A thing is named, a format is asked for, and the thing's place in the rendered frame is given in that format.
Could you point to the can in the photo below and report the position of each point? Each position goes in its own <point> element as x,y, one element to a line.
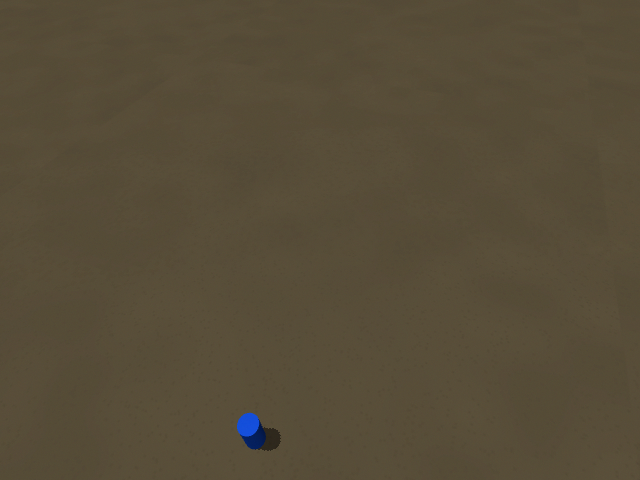
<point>251,430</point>

